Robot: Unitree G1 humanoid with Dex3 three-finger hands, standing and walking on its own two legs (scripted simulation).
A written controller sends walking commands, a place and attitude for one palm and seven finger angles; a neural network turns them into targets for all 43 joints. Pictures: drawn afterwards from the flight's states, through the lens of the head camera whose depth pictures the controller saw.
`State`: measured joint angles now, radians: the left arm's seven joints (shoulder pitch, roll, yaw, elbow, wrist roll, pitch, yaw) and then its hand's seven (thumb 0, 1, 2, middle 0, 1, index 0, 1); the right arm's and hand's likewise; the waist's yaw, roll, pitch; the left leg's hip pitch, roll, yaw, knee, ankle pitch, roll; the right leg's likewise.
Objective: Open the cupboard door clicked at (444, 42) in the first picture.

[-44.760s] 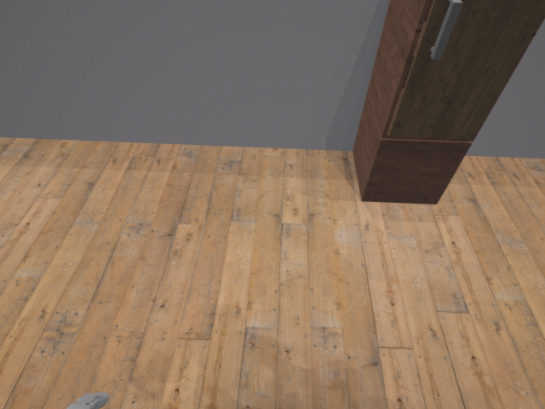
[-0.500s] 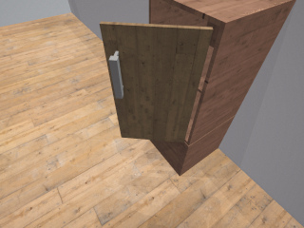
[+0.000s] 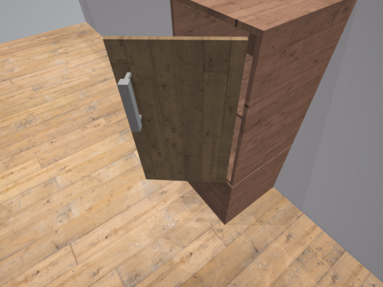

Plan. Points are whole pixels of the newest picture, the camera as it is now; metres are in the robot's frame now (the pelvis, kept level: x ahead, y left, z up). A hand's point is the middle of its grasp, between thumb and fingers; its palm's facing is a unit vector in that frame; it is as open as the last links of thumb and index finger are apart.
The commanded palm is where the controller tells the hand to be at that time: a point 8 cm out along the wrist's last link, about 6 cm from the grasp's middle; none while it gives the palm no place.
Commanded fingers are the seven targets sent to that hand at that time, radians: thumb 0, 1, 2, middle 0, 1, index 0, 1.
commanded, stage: raise the hand with hooked fingers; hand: left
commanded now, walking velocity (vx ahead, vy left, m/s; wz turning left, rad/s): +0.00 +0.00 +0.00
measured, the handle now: (132, 102) +0.56 +0.20 +0.08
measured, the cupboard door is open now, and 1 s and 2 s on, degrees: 50 50 50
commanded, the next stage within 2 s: none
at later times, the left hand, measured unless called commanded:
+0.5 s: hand (115, 271) +0.16 +0.17 -0.03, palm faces +0.00 -1.00 -0.01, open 8.5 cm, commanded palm +0.14 +0.24 -0.03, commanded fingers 0.00 0.39 0.68 -0.24 -0.63 -0.24 -0.63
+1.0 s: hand (82, 238) +0.20 +0.23 +0.02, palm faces +0.01 -1.00 -0.06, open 11.6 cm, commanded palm +0.17 +0.28 +0.03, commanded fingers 0.00 -0.20 0.43 -0.28 -1.00 -0.28 -1.00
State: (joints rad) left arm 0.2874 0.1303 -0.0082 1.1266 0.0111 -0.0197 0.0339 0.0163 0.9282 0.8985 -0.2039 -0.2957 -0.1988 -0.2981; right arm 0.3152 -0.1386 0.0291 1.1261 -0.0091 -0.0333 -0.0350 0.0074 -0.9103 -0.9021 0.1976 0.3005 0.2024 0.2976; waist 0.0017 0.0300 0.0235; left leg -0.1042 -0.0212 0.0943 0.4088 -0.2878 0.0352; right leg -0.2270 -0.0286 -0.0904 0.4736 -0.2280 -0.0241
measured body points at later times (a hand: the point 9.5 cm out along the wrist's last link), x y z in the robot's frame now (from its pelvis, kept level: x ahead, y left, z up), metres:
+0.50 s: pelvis -0.02 -0.03 -0.06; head +0.01 -0.02 +0.39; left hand +0.16 +0.22 -0.03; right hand +0.22 -0.30 -0.07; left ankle -0.04 +0.10 -0.74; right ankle +0.02 -0.10 -0.74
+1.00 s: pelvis -0.03 +0.00 -0.04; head +0.01 +0.01 +0.41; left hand +0.20 +0.29 +0.03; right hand +0.12 -0.24 -0.12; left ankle -0.04 +0.10 -0.74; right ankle +0.02 -0.10 -0.74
